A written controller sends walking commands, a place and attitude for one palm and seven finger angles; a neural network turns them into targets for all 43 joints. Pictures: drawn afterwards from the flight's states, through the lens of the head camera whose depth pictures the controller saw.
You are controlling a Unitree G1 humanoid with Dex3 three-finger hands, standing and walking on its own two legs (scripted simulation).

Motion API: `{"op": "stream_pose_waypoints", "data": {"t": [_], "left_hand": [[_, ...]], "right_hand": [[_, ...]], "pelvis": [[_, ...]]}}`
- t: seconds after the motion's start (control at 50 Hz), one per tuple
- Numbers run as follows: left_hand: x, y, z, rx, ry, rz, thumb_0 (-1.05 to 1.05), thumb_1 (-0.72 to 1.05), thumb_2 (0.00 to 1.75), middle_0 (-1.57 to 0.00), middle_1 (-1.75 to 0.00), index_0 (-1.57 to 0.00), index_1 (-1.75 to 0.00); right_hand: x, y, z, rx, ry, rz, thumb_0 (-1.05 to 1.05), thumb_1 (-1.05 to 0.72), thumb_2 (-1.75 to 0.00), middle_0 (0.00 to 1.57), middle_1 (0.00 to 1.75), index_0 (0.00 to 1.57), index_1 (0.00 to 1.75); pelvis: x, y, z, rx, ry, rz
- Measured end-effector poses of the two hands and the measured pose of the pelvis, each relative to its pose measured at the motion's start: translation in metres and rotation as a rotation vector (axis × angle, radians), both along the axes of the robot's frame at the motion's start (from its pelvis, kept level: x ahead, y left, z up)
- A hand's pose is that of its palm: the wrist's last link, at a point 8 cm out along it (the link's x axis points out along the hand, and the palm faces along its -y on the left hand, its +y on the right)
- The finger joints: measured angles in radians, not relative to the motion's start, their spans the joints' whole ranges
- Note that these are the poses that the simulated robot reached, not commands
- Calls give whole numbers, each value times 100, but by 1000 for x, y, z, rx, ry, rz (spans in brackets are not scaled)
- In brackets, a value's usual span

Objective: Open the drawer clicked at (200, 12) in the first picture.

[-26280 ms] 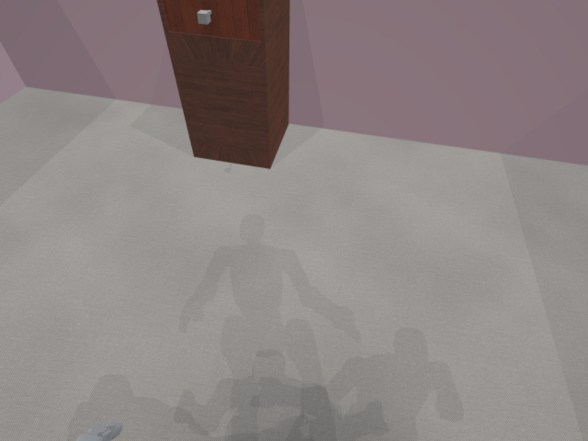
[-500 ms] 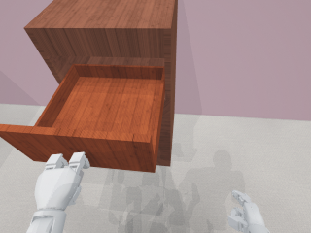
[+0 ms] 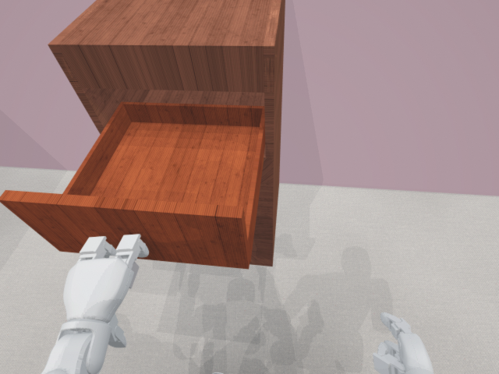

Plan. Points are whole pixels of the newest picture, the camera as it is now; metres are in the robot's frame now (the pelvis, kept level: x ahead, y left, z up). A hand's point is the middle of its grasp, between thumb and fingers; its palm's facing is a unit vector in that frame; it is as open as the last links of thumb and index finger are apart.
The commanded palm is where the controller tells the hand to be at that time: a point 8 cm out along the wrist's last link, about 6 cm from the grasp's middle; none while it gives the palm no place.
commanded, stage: lift the hand off the handle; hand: left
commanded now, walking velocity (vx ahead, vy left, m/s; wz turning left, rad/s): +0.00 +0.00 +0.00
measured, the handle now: (125, 260) +0.28 +0.24 +0.02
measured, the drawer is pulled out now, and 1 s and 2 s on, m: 0.30 0.30 0.30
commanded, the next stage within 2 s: draw the hand back to the body in 1.40 s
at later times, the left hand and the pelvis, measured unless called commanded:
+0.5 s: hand (106, 270) +0.25 +0.24 +0.06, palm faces +0.07 -0.06 -1.00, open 13.5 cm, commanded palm +0.22 +0.24 +0.11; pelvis +0.01 +0.01 +0.02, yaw +0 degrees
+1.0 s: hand (75, 249) +0.24 +0.25 +0.13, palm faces +0.06 -0.06 -1.00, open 13.8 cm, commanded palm +0.22 +0.25 +0.19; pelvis +0.02 +0.01 +0.03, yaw +1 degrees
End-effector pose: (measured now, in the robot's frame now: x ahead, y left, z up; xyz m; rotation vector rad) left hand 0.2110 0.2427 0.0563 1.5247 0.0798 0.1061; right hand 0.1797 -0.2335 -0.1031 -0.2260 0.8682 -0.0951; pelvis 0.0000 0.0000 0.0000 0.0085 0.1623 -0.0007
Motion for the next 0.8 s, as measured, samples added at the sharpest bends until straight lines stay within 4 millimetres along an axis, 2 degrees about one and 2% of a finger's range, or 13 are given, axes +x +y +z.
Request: {"op": "stream_pose_waypoints", "data": {"t": [0.18, 0.3, 0.42, 0.64, 0.8], "left_hand": [[13, 0, 2, 0, 13, -6, 0, -49, 30, -32, -120, -36, -123], [13, 2, 20, -4, -12, -16, 0, -49, 30, -32, -120, -38, -124], [11, 3, 43, -12, -54, -4, 0, -49, 30, -32, -120, -38, -123], [9, 3, 71, -19, -38, 0, 0, -49, 30, -32, -120, -35, -122], [8, 8, 96, -15, -43, -3, 0, -49, 30, -32, -120, -34, -121]], "right_hand": [[-5, 10, -1, 18, 7, -4, 1, -90, -90, 20, 30, 20, 30], [-2, 14, 5, 22, -8, -8, 1, -90, -90, 20, 30, 20, 30], [9, 18, 14, 35, -38, 7, 1, -90, -90, 20, 30, 20, 30], [39, 30, 35, 48, -89, 70, 1, -90, -90, 20, 30, 20, 30], [53, 39, 42, 63, -99, 104, 1, -90, -90, 20, 30, 20, 30]], "pelvis": [[-3, 3, 2, -2, -8, 0], [0, 6, 7, -2, -27, -2], [4, 9, 13, -2, -51, -1], [11, 9, 23, -1, -100, 4], [16, 7, 29, -3, -123, 9]]}}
